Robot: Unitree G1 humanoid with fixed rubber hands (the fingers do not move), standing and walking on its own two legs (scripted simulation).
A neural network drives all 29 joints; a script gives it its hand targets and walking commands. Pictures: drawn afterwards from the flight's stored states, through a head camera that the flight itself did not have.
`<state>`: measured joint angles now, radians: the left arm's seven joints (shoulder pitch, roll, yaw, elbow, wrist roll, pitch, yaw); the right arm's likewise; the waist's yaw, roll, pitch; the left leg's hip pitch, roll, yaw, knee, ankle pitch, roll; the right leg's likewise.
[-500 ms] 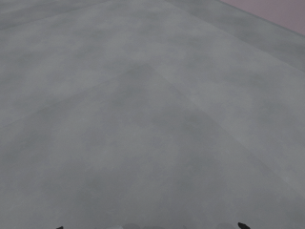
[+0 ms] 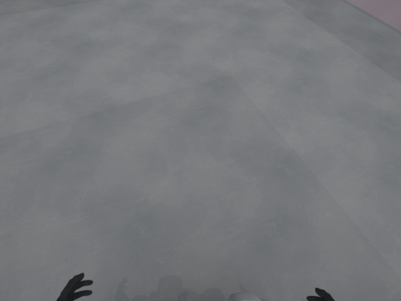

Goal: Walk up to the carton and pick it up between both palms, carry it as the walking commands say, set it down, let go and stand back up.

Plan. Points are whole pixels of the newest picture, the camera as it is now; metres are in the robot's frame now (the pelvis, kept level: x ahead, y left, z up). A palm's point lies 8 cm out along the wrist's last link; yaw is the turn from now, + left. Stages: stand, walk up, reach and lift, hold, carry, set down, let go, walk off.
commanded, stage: walk up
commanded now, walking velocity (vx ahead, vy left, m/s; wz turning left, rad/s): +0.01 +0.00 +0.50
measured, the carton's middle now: out of the picture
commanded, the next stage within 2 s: none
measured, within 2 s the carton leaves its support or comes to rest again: neither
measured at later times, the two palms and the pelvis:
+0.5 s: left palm out of the picture -0.04 +0.26 -0.11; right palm (297, 274) +0.18 -0.22 -0.12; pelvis +0.00 -0.01 +0.00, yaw +13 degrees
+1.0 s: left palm out of the picture +0.08 +0.33 -0.11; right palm (296, 274) +0.17 -0.21 -0.09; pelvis +0.07 +0.05 +0.01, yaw +29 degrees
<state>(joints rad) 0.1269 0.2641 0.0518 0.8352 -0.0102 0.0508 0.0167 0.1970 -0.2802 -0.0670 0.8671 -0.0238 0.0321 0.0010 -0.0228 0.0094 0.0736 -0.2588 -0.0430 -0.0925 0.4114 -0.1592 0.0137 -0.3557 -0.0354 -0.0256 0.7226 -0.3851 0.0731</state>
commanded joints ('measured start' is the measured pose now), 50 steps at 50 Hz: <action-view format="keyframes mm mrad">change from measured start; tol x32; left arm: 1 69 76 17 -40 -16 -31 10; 50 -194 55 9 -97 24 -74 -65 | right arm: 1 -27 -187 -47 -51 10 -2 1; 50 282 -153 -27 57 -4 -90 -1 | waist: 1 36 115 -113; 4 74 -268 -215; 25 80 -233 -71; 30 -18 294 -174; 50 -86 152 51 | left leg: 1 33 218 -254 -73 189 119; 5 -320 -14 51 543 -394 -34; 11 -292 23 112 778 -210 -71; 25 -101 49 208 249 -251 -33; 30 421 441 -362 -65 466 130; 31 291 464 -370 -59 448 230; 33 211 326 -378 -260 -674 151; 39 177 248 -192 -103 250 36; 45 160 215 -290 -285 -426 144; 50 162 219 -304 -285 -297 192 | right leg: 1 132 27 -40 -240 93 -17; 5 257 -479 366 -525 244 -233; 25 264 -339 -43 -334 533 -153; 30 -300 -98 -130 320 -270 3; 33 -364 -117 3 438 -75 10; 50 -156 -20 -48 -141 105 16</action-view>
